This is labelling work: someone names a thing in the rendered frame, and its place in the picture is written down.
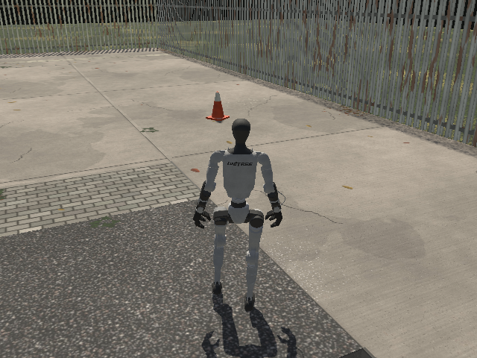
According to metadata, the humanoid robot head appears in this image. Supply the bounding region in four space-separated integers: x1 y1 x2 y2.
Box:
227 119 253 154

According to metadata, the right robot upper arm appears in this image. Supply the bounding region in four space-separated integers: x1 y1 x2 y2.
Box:
256 151 275 193

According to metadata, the robot left foot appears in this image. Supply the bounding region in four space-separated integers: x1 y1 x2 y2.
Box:
212 281 222 295

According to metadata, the left robot upper arm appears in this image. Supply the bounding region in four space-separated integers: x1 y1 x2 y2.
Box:
204 150 225 192

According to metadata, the left robot forearm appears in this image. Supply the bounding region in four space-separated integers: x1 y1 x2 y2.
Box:
195 181 211 213

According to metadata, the robot left hand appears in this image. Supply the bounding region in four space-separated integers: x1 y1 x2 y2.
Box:
193 210 211 229

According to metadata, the robot right hand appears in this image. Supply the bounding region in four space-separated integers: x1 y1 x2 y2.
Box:
265 210 282 227

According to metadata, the right robot forearm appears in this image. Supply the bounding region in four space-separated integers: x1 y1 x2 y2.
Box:
268 182 282 213

